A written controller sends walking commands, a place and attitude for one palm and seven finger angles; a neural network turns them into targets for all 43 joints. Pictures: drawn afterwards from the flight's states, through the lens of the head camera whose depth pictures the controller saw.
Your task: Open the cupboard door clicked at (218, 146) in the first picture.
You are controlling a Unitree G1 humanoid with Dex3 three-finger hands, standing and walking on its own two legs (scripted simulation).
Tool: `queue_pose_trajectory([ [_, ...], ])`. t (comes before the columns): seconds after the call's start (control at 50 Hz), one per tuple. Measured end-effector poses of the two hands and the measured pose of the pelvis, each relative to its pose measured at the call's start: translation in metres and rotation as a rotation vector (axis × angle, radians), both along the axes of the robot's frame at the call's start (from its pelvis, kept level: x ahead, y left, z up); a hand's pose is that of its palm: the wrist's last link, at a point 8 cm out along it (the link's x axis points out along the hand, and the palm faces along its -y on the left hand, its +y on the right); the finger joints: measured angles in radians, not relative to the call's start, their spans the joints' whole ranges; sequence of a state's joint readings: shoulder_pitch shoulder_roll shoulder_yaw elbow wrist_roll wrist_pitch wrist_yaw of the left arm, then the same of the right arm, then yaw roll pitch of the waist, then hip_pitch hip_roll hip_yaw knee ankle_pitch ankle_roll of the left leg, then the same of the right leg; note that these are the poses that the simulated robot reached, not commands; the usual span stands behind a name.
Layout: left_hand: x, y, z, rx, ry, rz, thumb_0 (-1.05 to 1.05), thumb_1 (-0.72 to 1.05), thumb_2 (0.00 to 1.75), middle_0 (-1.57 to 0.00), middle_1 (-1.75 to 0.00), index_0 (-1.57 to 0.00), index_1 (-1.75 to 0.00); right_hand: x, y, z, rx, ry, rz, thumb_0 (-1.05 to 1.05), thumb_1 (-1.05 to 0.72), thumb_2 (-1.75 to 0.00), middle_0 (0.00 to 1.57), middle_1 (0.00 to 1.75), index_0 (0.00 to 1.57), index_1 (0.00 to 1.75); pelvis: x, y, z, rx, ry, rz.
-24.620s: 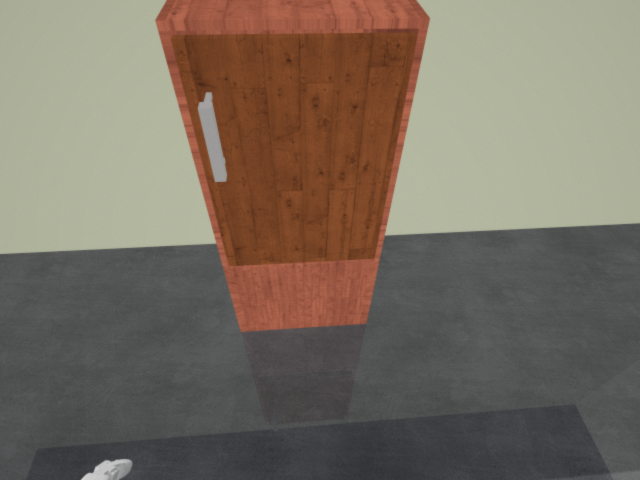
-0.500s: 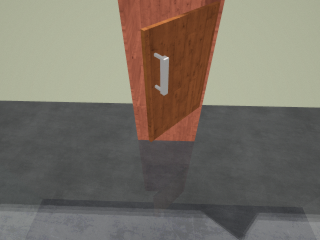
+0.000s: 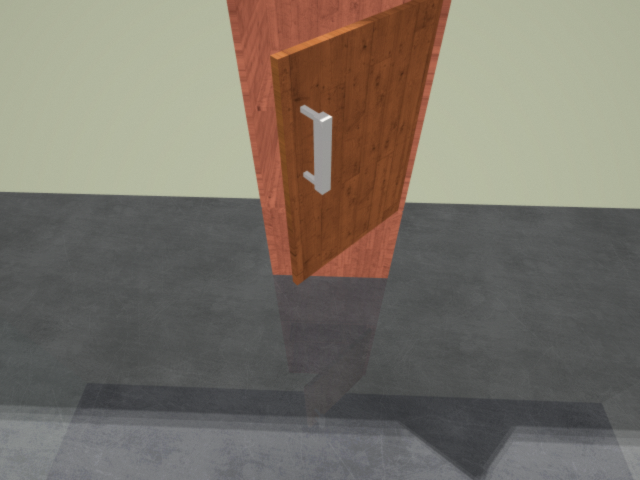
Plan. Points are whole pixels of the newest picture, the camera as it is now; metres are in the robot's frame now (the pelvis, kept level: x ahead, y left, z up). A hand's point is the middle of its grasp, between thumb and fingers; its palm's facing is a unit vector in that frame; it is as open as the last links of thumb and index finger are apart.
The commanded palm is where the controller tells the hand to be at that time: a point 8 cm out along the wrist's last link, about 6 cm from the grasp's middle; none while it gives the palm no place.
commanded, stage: look to check the result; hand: left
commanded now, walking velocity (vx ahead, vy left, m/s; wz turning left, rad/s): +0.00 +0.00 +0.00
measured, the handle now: (314, 151) +0.63 +0.05 +0.05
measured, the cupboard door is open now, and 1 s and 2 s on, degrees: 45 45 45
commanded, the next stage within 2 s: walk to a spot facing it in 0.30 s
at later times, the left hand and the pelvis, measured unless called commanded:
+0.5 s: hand out of the picture +0.11 +0.22 -0.16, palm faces -0.02 -0.95 -0.32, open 7.4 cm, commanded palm none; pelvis +0.04 -0.01 +0.00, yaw -1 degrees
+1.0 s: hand out of the picture +0.13 +0.15 -0.18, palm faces -0.20 -0.94 -0.29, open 7.4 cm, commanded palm none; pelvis +0.01 -0.04 -0.03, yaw -15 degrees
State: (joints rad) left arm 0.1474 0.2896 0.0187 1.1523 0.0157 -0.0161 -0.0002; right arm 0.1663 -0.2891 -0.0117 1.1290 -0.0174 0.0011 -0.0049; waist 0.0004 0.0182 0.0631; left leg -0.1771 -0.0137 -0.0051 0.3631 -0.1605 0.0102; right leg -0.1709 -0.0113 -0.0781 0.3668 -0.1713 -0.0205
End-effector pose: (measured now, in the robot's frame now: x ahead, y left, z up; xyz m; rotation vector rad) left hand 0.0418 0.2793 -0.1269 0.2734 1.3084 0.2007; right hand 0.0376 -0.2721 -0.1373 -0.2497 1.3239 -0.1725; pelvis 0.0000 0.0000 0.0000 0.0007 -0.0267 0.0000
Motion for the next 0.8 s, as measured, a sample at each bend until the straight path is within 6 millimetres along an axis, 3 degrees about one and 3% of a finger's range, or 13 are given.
queue_pose_trajectory([
  [0.26, 0.043, -0.006, 0.008, 0.017, -0.049, -0.021, 0.01, 0.91, 0.9, -0.21, -0.3, -0.2, -0.3, 0.05, -0.004, 0.001, 0.013, -0.056, 0.028, 0.0, -0.91, -0.9, 0.2, 0.29, 0.2, 0.3, 0.022, -0.007, 0.002, 0.003, 0.006, -0.001],
  [0.48, 0.063, -0.017, 0.007, 0.006, -0.065, -0.035, 0.01, 0.91, 0.9, -0.21, -0.3, -0.2, -0.3, 0.063, -0.014, 0.004, 0.0, -0.061, 0.021, 0.0, -0.9, -0.9, 0.2, 0.29, 0.2, 0.3, 0.035, -0.013, 0.003, 0.004, 0.01, -0.011],
  [0.62, 0.061, -0.031, -0.004, -0.018, -0.013, -0.048, 0.01, 0.91, 0.9, -0.2, -0.3, -0.2, -0.3, 0.047, -0.009, -0.002, 0.002, -0.053, -0.054, 0.0, -0.91, -0.9, 0.2, 0.29, 0.2, 0.29, 0.036, -0.015, -0.002, -0.001, 0.013, -0.071],
  [0.8, 0.062, -0.049, -0.024, -0.081, 0.038, -0.119, 0.01, 0.91, 0.9, -0.21, -0.3, -0.2, -0.3, -0.01, 0.008, -0.013, 0.017, -0.004, -0.185, 0.0, -0.91, -0.9, 0.2, 0.29, 0.2, 0.3, 0.026, -0.012, -0.012, 0.015, 0.012, -0.161],
])
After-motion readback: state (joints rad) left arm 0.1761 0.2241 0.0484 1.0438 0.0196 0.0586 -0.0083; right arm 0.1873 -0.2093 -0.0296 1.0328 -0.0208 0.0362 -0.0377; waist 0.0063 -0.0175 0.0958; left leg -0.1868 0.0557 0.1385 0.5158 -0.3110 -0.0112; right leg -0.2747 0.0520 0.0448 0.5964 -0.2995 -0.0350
